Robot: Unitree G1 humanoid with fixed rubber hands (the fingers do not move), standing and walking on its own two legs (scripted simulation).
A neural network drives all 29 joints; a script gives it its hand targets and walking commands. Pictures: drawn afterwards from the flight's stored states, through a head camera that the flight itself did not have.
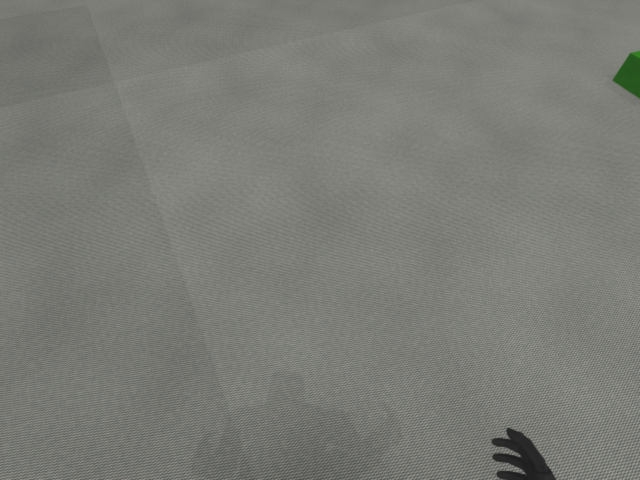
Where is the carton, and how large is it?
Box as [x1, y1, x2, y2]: [612, 51, 639, 97]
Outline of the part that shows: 629,54 612,80 639,97 639,51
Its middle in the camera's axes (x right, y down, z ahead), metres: +1.87 -0.94 +2.22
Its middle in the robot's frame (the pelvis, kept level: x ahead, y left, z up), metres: +2.28 -1.77 -0.69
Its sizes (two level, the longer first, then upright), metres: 0.230 0.156 0.167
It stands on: the floor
